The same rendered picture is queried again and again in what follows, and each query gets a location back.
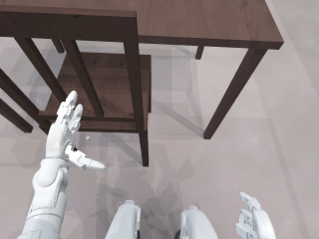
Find chair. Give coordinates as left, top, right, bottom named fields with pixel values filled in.
left=0, top=4, right=152, bottom=167

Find left robot thigh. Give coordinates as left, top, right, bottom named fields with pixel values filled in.
left=105, top=203, right=142, bottom=239

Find right robot thigh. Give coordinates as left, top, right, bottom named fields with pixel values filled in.
left=180, top=209, right=219, bottom=239

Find left robot hand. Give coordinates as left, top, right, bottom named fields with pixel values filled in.
left=45, top=91, right=106, bottom=171

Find robot thigh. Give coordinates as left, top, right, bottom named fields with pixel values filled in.
left=180, top=209, right=219, bottom=239
left=105, top=203, right=142, bottom=239

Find table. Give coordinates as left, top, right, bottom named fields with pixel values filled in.
left=0, top=0, right=284, bottom=139

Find right robot hand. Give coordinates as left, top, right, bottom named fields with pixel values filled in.
left=235, top=192, right=276, bottom=239

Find left robot forearm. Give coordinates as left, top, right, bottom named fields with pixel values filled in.
left=17, top=157, right=70, bottom=239

